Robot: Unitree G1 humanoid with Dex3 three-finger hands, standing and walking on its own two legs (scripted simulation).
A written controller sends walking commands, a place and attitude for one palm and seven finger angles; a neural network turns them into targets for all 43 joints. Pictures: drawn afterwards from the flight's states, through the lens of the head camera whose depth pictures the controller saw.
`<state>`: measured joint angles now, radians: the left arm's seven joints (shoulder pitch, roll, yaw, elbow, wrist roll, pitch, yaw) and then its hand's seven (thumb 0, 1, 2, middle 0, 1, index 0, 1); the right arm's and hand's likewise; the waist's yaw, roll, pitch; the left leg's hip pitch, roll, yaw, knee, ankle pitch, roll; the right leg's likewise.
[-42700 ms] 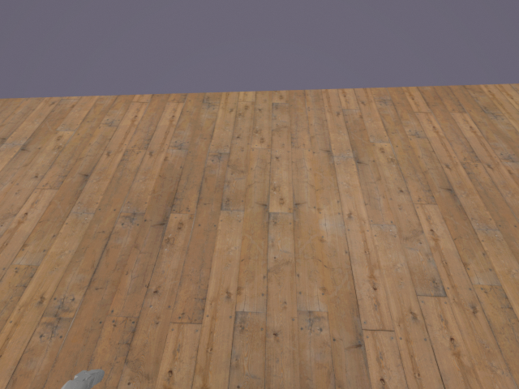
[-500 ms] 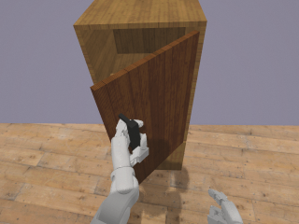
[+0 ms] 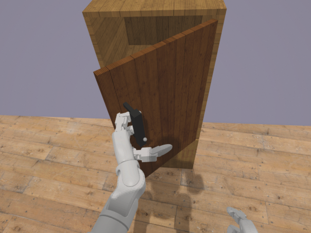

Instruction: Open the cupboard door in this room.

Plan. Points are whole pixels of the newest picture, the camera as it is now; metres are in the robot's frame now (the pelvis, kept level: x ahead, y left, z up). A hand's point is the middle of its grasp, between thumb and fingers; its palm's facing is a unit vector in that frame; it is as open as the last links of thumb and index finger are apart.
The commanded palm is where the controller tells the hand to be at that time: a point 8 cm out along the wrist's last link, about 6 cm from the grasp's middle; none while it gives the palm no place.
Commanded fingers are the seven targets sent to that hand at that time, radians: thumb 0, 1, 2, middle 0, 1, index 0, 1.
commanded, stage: open thumb and fingers to let go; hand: left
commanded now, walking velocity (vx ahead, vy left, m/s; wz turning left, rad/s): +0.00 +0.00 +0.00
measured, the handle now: (134, 124) +0.38 +0.07 +0.08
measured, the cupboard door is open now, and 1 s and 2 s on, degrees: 43 46 46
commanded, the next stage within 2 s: slide the hand sideways off the handle in 0.32 s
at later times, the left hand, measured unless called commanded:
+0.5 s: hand (145, 142) +0.33 +0.04 +0.07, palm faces +0.14 -0.99 -0.07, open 15.6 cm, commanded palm +0.29 +0.06 +0.08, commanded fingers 0.00 -0.50 0.30 -0.15 -0.30 -0.15 -0.30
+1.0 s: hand (139, 161) +0.27 +0.05 +0.08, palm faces -0.13 -0.99 +0.00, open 16.4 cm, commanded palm +0.25 +0.11 +0.08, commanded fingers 0.00 -0.50 0.30 -0.15 -0.30 -0.15 -0.30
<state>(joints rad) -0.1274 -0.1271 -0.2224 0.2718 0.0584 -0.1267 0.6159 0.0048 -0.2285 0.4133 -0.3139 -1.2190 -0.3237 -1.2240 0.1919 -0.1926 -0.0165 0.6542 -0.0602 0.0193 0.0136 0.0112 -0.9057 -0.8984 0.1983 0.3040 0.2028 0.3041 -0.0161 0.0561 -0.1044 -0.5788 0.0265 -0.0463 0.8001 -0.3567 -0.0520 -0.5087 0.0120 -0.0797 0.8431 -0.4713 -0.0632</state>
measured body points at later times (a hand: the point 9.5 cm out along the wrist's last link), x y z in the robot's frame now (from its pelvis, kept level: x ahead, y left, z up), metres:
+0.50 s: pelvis -0.02 +0.03 -0.01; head +0.01 +0.01 +0.44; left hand +0.31 +0.09 +0.08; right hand +0.14 -0.18 -0.12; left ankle +0.03 +0.16 -0.70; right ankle -0.03 -0.07 -0.70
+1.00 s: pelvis -0.02 +0.04 +0.00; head +0.00 +0.02 +0.45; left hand +0.27 +0.10 +0.08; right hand +0.12 -0.19 -0.10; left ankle +0.03 +0.16 -0.70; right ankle -0.03 -0.07 -0.70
